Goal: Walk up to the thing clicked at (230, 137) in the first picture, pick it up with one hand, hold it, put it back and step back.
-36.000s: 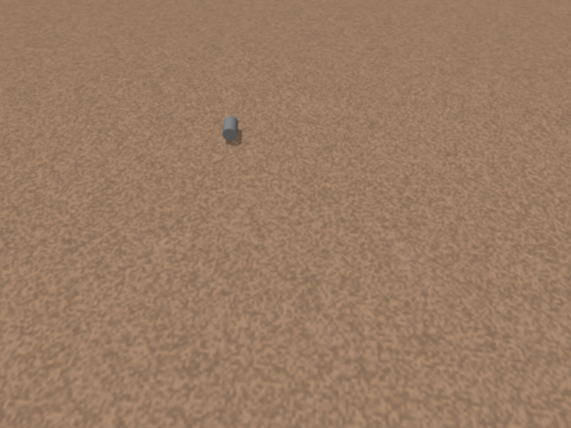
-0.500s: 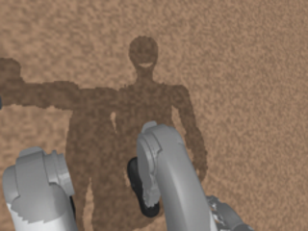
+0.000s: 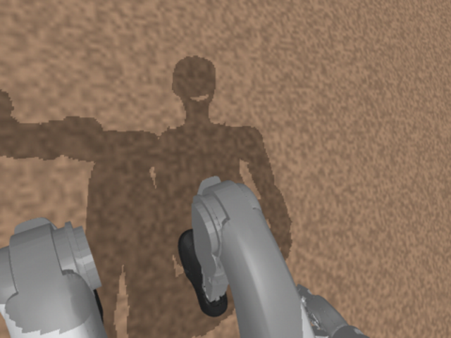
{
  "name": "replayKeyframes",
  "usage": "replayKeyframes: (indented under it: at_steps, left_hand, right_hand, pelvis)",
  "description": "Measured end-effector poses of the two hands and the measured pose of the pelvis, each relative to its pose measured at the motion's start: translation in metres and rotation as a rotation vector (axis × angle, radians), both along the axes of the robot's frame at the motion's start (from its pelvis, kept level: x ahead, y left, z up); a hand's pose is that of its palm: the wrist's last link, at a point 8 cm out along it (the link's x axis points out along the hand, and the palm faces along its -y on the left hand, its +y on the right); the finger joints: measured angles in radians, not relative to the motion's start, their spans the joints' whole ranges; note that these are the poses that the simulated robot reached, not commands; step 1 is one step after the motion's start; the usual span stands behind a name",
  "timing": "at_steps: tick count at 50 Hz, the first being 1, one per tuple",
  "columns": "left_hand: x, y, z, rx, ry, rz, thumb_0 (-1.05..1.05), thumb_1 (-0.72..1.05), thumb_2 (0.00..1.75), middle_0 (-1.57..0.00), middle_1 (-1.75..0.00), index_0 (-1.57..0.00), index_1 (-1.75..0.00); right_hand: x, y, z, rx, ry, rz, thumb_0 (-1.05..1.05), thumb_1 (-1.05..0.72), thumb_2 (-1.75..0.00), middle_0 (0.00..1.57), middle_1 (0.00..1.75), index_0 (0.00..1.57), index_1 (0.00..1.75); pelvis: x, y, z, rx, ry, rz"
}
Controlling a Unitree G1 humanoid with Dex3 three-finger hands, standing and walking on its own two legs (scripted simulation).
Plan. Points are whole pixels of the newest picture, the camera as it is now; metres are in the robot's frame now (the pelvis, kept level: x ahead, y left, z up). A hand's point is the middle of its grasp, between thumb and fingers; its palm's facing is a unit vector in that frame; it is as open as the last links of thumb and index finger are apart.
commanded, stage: open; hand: left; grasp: from above
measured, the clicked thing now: out of the picture +0.43 +0.37 -0.26
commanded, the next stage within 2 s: withdraw in 0.76 s
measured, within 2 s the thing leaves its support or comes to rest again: neither
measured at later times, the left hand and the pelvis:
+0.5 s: hand out of the picture +0.44 +0.34 -0.22, palm faces -0.45 -0.12 -0.88, open 12.6 cm; pelvis +0.00 +0.00 +0.00, yaw +0 degrees
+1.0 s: hand out of the picture +0.44 +0.34 -0.22, palm faces -0.44 -0.12 -0.89, open 14.0 cm; pelvis +0.00 +0.00 +0.00, yaw +0 degrees
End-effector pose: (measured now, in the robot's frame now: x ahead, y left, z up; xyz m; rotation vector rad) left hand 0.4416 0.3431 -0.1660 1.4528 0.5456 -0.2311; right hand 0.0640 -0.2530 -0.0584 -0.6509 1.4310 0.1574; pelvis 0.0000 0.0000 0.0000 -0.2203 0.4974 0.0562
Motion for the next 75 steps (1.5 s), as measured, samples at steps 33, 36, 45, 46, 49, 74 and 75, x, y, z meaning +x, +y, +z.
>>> replayKeyframes:
  at_steps: [33,36,45,46,49,74,75]
  left_hand:
    - [0.006,0.002,-0.001,0.006,-0.004,0.008,0.00,-0.40,0.94,-0.19,-0.89,-0.17,-0.90]
    - [0.005,0.002,-0.001,0.005,-0.001,0.000,0.00,-0.44,0.97,-0.15,-0.92,-0.14,-0.93]
    - [0.005,0.004,0.001,0.004,-0.013,-0.002,0.00,-0.49,1.02,-0.09,-0.99,-0.08,-0.99]
    - [0.004,0.004,0.001,0.005,-0.009,-0.002,0.00,-0.49,1.02,-0.09,-0.99,-0.08,-1.00]
    - [0.005,0.004,0.003,0.000,-0.023,0.002,0.00,-0.49,1.01,-0.08,-1.00,-0.08,-1.00]
    - [0.004,0.025,0.169,0.060,0.020,0.108,0.00,-0.51,1.00,-0.09,-1.00,-0.08,-1.00]
    - [0.003,0.023,0.170,0.048,0.028,0.097,0.00,-0.50,1.00,-0.09,-1.00,-0.08,-1.00]
  right_hand:
    - [0.001,0.003,0.005,0.006,0.004,0.016,0.00,-0.89,-0.89,0.20,0.30,0.20,0.30]
    - [0.002,0.003,0.006,0.006,0.005,0.018,0.00,-0.89,-0.89,0.20,0.30,0.20,0.30]
    - [0.006,0.002,0.006,0.003,0.002,0.026,0.00,-0.89,-0.89,0.20,0.30,0.20,0.30]
    - [0.007,0.002,0.006,0.002,0.001,0.028,0.00,-0.89,-0.89,0.20,0.30,0.20,0.30]
    - [0.007,0.002,0.006,0.002,-0.005,0.031,0.00,-0.89,-0.89,0.20,0.30,0.20,0.30]
    - [0.032,-0.002,0.030,0.086,-0.095,-0.153,0.00,-0.90,-0.90,0.20,0.30,0.20,0.30]
    - [0.031,-0.005,0.033,0.075,-0.097,-0.151,0.00,-0.90,-0.90,0.20,0.30,0.20,0.30]
  pelvis:
    - [0.000,0.002,0.002,-0.013,0.006,0.001]
    - [0.000,0.002,0.003,-0.013,0.007,0.002]
    - [0.000,0.001,0.003,-0.011,0.007,0.001]
    - [0.000,0.001,0.003,-0.011,0.006,0.001]
    - [0.000,0.001,0.003,-0.011,0.003,0.001]
    - [-0.004,-0.003,0.066,0.049,0.098,0.062]
    - [-0.005,-0.004,0.069,0.050,0.097,0.062]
